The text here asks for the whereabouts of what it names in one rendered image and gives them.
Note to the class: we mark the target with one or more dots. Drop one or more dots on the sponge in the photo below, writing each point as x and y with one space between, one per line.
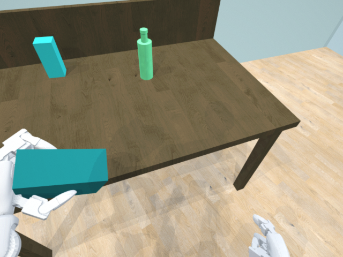
50 172

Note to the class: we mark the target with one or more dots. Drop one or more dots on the right robot hand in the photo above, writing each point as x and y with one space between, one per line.
271 246

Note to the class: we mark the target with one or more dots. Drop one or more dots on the left robot hand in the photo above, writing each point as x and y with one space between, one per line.
35 206

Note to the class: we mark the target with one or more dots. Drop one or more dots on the robot left forearm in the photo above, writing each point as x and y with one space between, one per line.
10 242

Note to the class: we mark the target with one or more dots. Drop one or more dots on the table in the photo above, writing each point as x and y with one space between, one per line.
199 101

